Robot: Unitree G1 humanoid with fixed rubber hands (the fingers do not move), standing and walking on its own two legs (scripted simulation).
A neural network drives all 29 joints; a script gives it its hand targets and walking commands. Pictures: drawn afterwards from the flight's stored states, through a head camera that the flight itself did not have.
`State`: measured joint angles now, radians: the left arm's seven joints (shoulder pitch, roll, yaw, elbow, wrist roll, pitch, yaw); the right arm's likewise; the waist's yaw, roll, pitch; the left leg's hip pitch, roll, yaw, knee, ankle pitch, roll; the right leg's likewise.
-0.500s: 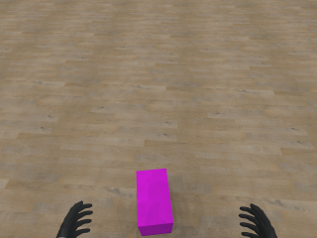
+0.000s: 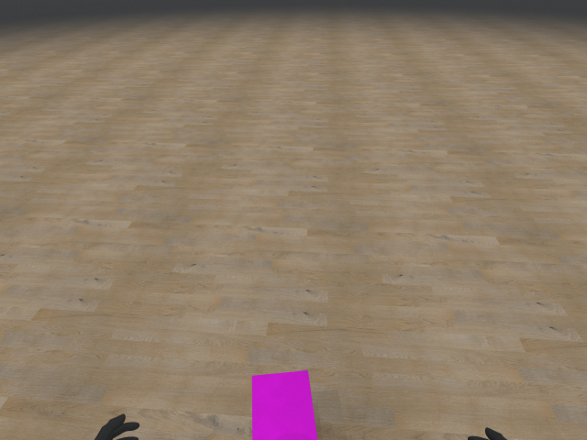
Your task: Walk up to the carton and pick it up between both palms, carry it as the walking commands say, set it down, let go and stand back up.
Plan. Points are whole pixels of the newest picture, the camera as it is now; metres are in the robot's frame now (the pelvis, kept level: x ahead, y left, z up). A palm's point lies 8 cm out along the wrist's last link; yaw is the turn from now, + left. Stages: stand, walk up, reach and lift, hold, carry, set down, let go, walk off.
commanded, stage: stand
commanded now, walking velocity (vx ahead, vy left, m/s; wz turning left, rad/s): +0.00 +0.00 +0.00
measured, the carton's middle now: out of the picture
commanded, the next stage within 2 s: none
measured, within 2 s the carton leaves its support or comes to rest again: neither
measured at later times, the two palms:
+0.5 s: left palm out of the picture +0.07 +0.29 -0.08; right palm out of the picture +0.09 -0.26 -0.09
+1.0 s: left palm out of the picture +0.03 +0.29 -0.09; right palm out of the picture +0.06 -0.27 -0.10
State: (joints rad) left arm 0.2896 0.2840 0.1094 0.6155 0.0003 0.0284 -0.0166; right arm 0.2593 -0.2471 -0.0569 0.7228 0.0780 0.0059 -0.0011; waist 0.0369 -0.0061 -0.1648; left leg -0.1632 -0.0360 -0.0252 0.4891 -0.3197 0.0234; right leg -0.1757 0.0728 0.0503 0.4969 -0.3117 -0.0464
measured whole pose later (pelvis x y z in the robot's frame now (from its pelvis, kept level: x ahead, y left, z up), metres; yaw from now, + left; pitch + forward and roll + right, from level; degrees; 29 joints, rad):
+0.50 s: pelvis -0.02 +0.00 +0.00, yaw +0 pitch -2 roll +0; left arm 0.31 0.29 0.11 0.71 0.00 0.00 -0.02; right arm 0.27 -0.26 -0.06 0.79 0.08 -0.02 0.00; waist 0.04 -0.01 -0.12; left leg -0.16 -0.04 -0.03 0.49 -0.29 0.02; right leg -0.18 0.07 0.05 0.50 -0.28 -0.05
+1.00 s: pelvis -0.04 +0.00 +0.00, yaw +0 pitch -4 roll +0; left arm 0.31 0.29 0.11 0.78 0.00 -0.01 -0.02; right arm 0.27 -0.26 -0.06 0.85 0.08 -0.03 -0.01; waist 0.04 -0.01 -0.07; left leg -0.16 -0.04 -0.03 0.49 -0.26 0.02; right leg -0.18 0.07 0.05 0.50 -0.25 -0.05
